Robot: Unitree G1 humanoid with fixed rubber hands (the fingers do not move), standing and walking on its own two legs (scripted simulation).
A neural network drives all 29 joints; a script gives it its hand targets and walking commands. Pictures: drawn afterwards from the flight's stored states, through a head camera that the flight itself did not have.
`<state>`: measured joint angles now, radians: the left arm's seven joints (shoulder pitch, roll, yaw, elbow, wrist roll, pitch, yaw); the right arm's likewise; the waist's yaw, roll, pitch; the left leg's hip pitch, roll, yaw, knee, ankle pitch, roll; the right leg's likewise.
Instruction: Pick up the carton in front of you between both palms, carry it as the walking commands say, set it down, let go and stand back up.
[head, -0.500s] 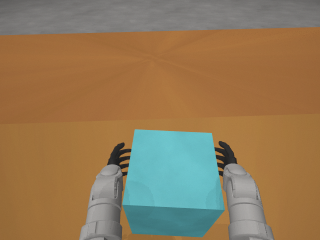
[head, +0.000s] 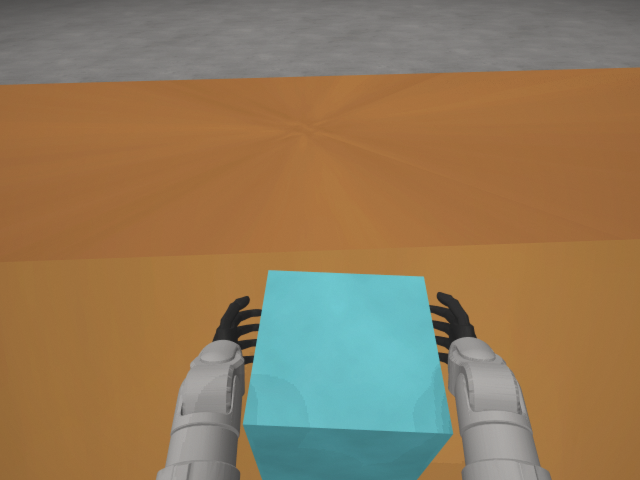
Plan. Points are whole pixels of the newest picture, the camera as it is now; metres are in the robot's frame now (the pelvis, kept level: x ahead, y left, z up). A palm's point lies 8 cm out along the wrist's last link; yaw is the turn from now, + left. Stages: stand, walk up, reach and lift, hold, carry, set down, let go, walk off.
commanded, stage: reach and lift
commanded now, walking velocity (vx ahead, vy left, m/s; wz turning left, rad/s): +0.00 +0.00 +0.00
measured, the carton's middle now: (340, 384) +0.28 +0.00 -0.04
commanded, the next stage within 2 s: hold in 0.04 s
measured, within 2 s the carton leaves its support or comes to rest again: neither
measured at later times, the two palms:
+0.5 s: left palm (224, 351) +0.27 +0.15 +0.05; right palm (466, 348) +0.28 -0.15 +0.05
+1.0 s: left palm (224, 348) +0.28 +0.15 +0.05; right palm (465, 344) +0.28 -0.15 +0.05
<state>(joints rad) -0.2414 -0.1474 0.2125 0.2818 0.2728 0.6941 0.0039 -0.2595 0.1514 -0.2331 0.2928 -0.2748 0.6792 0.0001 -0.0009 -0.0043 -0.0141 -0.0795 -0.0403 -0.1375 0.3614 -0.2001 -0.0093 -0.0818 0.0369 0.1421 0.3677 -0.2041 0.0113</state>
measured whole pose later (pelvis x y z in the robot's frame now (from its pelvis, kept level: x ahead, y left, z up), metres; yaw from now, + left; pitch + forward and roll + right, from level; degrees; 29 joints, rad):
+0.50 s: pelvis -0.01 +0.00 +0.00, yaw +0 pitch -7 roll +0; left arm -0.29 -0.16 0.24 0.26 0.29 0.76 0.00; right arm -0.31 0.16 -0.26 0.27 -0.29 0.74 0.01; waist 0.00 0.00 0.01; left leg -0.06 -0.04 -0.13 0.37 -0.19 -0.01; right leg -0.06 0.04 0.14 0.38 -0.19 0.01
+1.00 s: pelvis -0.01 +0.00 +0.00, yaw +0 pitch -7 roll +0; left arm -0.27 -0.15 0.22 0.24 0.28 0.77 -0.01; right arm -0.28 0.16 -0.24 0.25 -0.29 0.75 0.01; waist 0.00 0.00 0.01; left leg -0.04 -0.04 -0.13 0.35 -0.19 -0.01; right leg -0.04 0.04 0.13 0.35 -0.19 0.01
